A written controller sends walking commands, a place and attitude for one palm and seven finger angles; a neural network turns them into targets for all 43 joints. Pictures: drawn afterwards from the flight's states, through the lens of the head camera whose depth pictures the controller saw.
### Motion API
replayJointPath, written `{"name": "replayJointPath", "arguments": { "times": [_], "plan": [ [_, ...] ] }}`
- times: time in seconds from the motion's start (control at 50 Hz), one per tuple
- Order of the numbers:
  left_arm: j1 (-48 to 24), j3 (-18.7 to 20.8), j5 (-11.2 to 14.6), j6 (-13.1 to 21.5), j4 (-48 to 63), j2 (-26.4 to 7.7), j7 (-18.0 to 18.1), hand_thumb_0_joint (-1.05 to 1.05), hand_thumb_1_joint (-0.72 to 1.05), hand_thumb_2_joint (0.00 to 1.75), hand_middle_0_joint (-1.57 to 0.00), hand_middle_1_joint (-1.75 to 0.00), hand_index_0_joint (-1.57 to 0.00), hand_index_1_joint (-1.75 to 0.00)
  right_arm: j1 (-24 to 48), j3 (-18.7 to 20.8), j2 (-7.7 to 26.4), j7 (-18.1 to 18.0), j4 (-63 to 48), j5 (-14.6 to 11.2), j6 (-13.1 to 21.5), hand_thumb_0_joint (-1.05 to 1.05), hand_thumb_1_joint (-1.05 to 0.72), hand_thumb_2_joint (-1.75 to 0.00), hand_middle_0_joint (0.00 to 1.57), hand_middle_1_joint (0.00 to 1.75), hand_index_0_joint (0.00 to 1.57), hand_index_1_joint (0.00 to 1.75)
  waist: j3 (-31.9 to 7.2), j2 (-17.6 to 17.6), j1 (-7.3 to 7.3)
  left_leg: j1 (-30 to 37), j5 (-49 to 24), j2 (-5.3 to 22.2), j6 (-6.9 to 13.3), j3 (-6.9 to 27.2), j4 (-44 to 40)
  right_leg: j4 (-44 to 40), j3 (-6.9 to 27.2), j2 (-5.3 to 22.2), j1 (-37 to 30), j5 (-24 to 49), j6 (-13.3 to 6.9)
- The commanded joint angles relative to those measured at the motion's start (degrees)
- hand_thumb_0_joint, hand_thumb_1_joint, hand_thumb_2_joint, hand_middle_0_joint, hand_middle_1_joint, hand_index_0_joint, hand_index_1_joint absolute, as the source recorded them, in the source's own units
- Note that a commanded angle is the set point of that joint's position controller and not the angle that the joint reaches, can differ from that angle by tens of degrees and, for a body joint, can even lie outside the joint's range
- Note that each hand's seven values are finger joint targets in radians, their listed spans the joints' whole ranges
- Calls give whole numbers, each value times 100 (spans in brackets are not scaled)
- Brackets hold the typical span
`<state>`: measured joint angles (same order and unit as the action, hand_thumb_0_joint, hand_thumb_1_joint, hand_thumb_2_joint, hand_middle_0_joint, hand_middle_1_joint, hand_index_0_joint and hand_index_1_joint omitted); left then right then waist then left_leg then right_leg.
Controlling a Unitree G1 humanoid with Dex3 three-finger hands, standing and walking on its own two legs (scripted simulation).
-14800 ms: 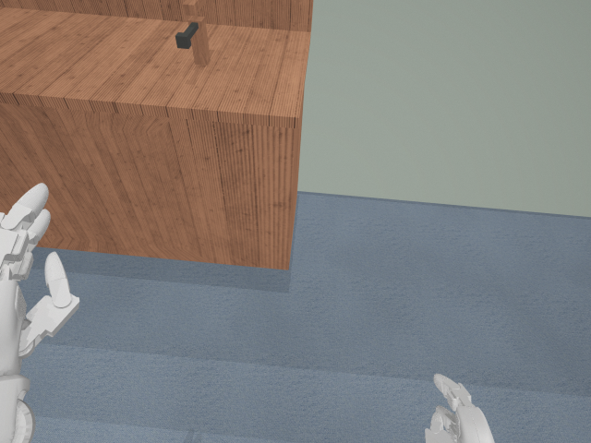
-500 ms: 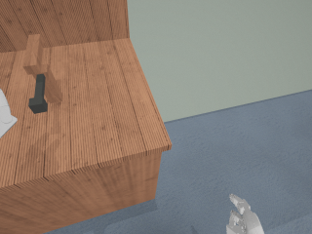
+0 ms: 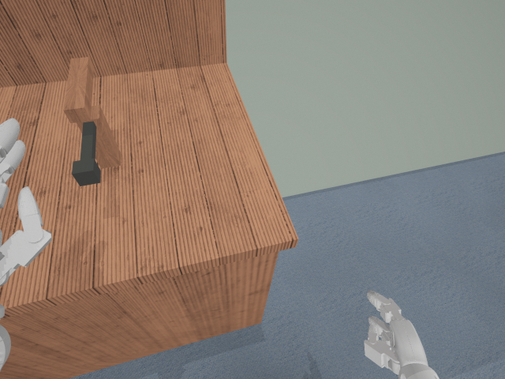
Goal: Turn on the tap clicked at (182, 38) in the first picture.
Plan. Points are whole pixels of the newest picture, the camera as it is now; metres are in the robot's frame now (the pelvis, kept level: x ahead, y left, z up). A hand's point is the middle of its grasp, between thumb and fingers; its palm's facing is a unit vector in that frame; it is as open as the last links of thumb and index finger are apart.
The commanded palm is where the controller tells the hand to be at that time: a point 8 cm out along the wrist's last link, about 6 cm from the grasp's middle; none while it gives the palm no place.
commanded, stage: come to a stop and stand still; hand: left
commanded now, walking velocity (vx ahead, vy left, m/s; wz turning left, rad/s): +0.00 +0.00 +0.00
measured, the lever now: (86, 172) +0.35 +0.29 +0.12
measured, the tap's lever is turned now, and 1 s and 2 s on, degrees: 0 0 0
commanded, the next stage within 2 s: look again from close up in 0.10 s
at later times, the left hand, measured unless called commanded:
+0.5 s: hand (55, 251) +0.21 +0.24 +0.16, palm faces +0.37 -0.85 -0.37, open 7.4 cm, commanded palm +0.16 +0.27 +0.18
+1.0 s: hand (67, 258) +0.21 +0.24 +0.15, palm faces +0.32 -0.86 -0.40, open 7.4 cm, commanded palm +0.16 +0.26 +0.18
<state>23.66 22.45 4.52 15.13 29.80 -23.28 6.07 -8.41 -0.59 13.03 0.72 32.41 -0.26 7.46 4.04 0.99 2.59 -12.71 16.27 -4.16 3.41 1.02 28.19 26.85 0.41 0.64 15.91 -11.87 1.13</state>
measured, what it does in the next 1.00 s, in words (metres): stands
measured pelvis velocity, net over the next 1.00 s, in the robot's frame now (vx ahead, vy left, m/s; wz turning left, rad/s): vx -0.01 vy -0.01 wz -0.03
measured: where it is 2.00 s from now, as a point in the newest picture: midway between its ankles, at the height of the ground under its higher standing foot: outside the picture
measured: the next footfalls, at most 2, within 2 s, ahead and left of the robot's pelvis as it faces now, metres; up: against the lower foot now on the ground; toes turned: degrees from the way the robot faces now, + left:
none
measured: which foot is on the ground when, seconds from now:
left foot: down 0.00-1.00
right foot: down 0.00-1.00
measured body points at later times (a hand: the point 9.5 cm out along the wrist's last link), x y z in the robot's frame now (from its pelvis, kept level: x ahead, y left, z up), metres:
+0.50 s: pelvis -0.01 +0.00 +0.00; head +0.00 +0.01 +0.45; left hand +0.18 +0.29 +0.18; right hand +0.16 -0.23 -0.07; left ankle -0.02 +0.07 -0.74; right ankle +0.02 -0.13 -0.74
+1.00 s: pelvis -0.01 -0.01 +0.00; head +0.00 +0.01 +0.45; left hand +0.19 +0.28 +0.17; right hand +0.15 -0.24 -0.07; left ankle -0.02 +0.07 -0.74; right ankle +0.02 -0.14 -0.74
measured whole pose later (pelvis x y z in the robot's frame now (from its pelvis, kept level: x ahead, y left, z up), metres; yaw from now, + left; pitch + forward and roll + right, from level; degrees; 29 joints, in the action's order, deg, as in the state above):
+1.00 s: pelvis -0.01 -0.01 +0.00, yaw -2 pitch -2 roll +0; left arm 25.4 20.6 2.7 14.9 22.8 -22.9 3.9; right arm -13.7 -0.8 10.2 -1.6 33.5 -0.8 8.2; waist 2.7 2.4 1.2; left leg -10.2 15.7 -2.8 2.9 -0.5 27.3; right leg 26.2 1.8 -0.8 14.1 -10.7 0.3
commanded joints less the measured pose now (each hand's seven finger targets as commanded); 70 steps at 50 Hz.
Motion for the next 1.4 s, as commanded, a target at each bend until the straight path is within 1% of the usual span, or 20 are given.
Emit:
{"name": "replayJointPath", "arguments": {
  "times": [0.0,0.12,0.18,0.26,0.46,0.58,0.6,0.62,0.64,0.68,0.72,0.78,0.82,0.84,0.88,0.98,1.08,1.12,1.24,1.38],
  "plan": [
    [-77,434,34,148,373,-621,49,0,90,90,-20,-30,-20,-30,286,317,746,-120,-731,-39,114,0,-90,-90,20,30,20,30,-1096,-94,-124,-133,-1304,723,-445,312,-678,-214,211,288,-907,1255,-218],
    [-745,224,-106,91,682,-589,39,0,90,90,-20,-30,-20,-30,466,208,663,-250,-893,-24,74,0,-90,-90,20,30,20,30,-828,-461,-105,-409,-180,790,-256,382,-1035,-341,139,207,-959,618,-157],
    [-910,337,-152,79,1141,-772,85,0,90,90,-20,-30,-20,-30,519,178,683,-262,-932,-3,122,0,-90,-90,20,30,20,30,-998,-685,-89,-376,-301,773,-254,405,-1015,-276,153,182,-1175,821,-180],
    [-571,272,-163,58,1127,-626,103,0,90,90,-20,-30,-20,-30,411,162,617,-265,-961,23,179,0,-90,-90,20,30,20,30,-1019,-658,-92,-412,-447,727,-242,350,-918,-356,160,215,-1306,981,-202],
    [-205,243,-149,-4,435,-467,49,0,90,90,-20,-30,-20,-30,315,196,630,-319,-869,15,96,0,-90,-90,20,30,20,30,-810,-194,-133,-350,-249,768,-222,311,-973,-604,225,207,-1035,662,-184],
    [-503,345,-202,25,979,-702,96,0,90,90,-20,-30,-20,-30,414,192,646,-344,-884,25,136,0,-90,-90,20,30,20,30,-979,-514,-103,-184,-654,757,-231,295,-929,-465,185,204,-1196,1020,-189],
    [-6607,3744,-1278,690,2448,-5569,130,0,90,90,-20,-30,-20,-30,-852,113,718,-260,-689,339,447,0,-90,-90,20,30,20,30,-96,213,-155,-1265,-1526,977,-22,381,-207,-374,240,111,-582,713,-104],
    [-3210,1391,-525,464,-1005,-1743,-169,0,90,90,-20,-30,-20,-30,31,-57,-26,-183,-440,19,464,0,-90,-90,20,30,20,30,-1389,241,-56,61,-1904,716,-121,528,-517,-288,329,343,-374,672,-468],
    [-1498,1009,-276,435,-594,-1341,-165,0,90,90,-20,-30,-20,-30,-34,249,350,-232,-697,2,564,0,-90,-90,20,30,20,30,-936,59,87,205,-1915,781,-292,330,-538,-573,798,261,-730,1321,-459],
    [-990,1,-94,382,-214,-176,-239,0,90,90,-20,-30,-20,-30,-7,352,458,-100,-767,-138,600,0,-90,-90,20,30,20,30,-1515,-1382,-104,606,-2248,791,-390,198,-534,24,540,269,-953,1437,-418],
    [-582,-116,-144,440,655,-296,-233,0,90,90,-20,-30,-20,-30,-67,386,594,62,-794,-70,580,0,-90,-90,20,30,20,30,-1504,-1601,-35,222,-2350,991,-310,288,-590,167,400,228,-1124,1141,-330],
    [181,140,-139,364,679,-508,-86,0,90,90,-20,-30,-20,-30,44,344,536,102,-818,-121,544,0,-90,-90,20,30,20,30,-1304,-497,-10,-296,-1559,938,-257,233,-633,51,352,218,-1400,1258,-266],
    [81,549,-128,354,611,-842,-11,0,90,90,-20,-30,-20,-30,21,363,564,-7,-860,-87,472,0,-90,-90,20,30,20,30,-1220,432,-35,-444,-1146,845,-282,337,-637,-131,412,243,-1377,1155,-243],
    [17,728,-79,354,458,-938,7,0,90,90,-20,-30,-20,-30,75,348,555,-83,-875,-84,440,0,-90,-90,20,30,20,30,-1112,635,-45,-442,-881,794,-273,349,-668,-249,461,268,-1265,977,-237],
    [-343,1108,-61,370,545,-1299,48,0,90,90,-20,-30,-20,-30,172,317,555,-215,-864,-82,372,0,-90,-90,20,30,20,30,-931,427,-92,-362,-617,754,-258,404,-736,-351,546,278,-1026,704,-257],
    [-1112,529,-91,457,935,-859,-31,0,90,90,-20,-30,-20,-30,239,230,469,-315,-875,-89,476,0,-90,-90,20,30,20,30,-855,-772,-111,-230,-565,776,-169,339,-836,-241,465,227,-1047,730,-252],
    [-920,-75,-194,373,804,-327,-2,0,90,90,-20,-30,-20,-30,110,261,512,-232,-755,-68,596,0,-90,-90,20,30,20,30,-894,-593,-97,-5,-796,741,-220,242,-765,-337,484,178,-1050,878,-257],
    [-793,-55,-229,313,536,-337,30,0,90,90,-20,-30,-20,-30,32,278,569,-217,-740,-41,538,0,-90,-90,20,30,20,30,-782,-265,-95,-152,-674,752,-214,283,-787,-441,529,197,-1040,766,-248],
    [-684,292,-239,246,324,-553,50,0,90,90,-20,-30,-20,-30,105,261,535,-248,-832,-31,350,0,-90,-90,20,30,20,30,-575,-157,-99,-398,-333,725,-204,296,-921,-614,560,179,-1064,477,-251],
    [-722,379,-234,291,1063,-681,36,0,90,90,-20,-30,-20,-30,219,238,494,-262,-924,-33,393,0,-90,-90,20,30,20,30,-945,-651,-80,-127,-737,747,-210,249,-921,-421,388,110,-1378,988,-223]
  ]
}}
